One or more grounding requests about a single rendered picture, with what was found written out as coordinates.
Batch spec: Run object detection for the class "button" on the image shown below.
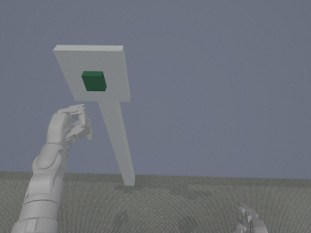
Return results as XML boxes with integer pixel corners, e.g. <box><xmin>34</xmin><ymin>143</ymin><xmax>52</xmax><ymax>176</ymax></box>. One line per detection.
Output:
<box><xmin>82</xmin><ymin>71</ymin><xmax>107</xmax><ymax>91</ymax></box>

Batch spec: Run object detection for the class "panel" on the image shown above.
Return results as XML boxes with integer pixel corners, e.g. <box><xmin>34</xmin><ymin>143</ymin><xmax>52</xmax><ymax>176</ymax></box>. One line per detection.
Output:
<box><xmin>53</xmin><ymin>45</ymin><xmax>135</xmax><ymax>186</ymax></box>

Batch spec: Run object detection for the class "right robot hand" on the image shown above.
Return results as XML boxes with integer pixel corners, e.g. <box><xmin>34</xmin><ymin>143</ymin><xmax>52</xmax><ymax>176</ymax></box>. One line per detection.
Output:
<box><xmin>232</xmin><ymin>202</ymin><xmax>268</xmax><ymax>233</ymax></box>

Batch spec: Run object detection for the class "left robot hand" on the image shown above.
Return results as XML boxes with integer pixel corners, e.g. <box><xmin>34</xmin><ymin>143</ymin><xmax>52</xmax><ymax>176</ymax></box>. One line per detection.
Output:
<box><xmin>46</xmin><ymin>104</ymin><xmax>93</xmax><ymax>151</ymax></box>

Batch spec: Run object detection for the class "left robot forearm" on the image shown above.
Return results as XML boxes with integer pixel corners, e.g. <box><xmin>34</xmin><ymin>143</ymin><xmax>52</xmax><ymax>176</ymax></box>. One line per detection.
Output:
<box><xmin>11</xmin><ymin>143</ymin><xmax>69</xmax><ymax>233</ymax></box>

